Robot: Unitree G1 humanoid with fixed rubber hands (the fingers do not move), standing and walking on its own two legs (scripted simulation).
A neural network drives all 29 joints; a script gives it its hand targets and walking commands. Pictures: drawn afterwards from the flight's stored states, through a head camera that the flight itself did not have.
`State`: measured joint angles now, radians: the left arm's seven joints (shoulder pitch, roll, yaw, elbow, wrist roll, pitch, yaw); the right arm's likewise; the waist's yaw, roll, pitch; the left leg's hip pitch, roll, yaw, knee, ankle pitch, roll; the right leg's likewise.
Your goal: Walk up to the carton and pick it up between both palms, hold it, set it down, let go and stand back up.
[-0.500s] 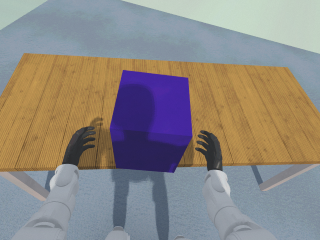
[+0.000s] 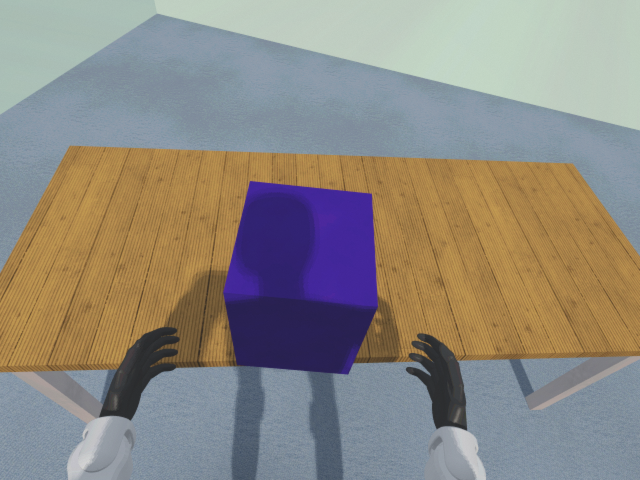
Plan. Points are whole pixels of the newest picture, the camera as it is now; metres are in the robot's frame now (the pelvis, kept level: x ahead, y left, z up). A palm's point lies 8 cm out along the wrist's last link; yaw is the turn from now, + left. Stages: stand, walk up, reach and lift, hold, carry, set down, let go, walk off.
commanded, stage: set down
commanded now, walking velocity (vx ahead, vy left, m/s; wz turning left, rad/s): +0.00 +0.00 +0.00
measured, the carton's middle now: (301, 282) +0.43 +0.03 -0.09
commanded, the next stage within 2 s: let go in 1.74 s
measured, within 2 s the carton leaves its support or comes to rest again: neither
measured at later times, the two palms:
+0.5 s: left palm (139, 412) +0.20 +0.22 -0.05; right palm (474, 443) +0.18 -0.20 -0.05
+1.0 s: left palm (138, 419) +0.20 +0.22 -0.05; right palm (484, 449) +0.18 -0.21 -0.04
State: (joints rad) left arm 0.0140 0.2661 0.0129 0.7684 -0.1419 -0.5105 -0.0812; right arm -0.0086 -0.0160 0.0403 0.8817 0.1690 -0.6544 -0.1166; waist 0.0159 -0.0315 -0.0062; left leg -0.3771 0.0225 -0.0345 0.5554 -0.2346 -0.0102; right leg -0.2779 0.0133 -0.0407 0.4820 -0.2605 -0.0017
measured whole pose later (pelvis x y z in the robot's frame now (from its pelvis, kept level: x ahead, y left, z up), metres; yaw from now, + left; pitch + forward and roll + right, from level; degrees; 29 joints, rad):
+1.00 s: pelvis +0.02 +0.00 +0.01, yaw -3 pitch -5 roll +0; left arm 0.19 0.25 -0.01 0.59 -0.10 -0.22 -0.04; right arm 0.18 -0.12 0.04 0.75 0.10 -0.41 -0.03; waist 0.03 -0.05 0.07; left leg -0.09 0.03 0.03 0.39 -0.21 -0.01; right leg -0.03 0.02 0.03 0.36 -0.24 -0.01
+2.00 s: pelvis +0.02 -0.01 +0.01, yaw -3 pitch -5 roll +0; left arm 0.18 0.21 0.02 0.56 0.00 0.07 -0.02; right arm 0.15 -0.16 0.01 0.75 0.00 -0.23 -0.01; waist 0.01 -0.03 0.06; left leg -0.08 0.03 0.02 0.36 -0.20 -0.03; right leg -0.03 0.02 0.01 0.34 -0.23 -0.02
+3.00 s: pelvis +0.00 +0.00 +0.01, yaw -1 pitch -2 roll +0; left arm 0.18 0.40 -0.02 0.95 0.01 -0.01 0.00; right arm 0.14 -0.38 0.02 1.01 -0.02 -0.02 0.01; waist 0.00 -0.01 0.01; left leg -0.19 0.01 -0.01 0.39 -0.18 -0.01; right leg -0.13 -0.01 -0.02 0.39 -0.23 0.00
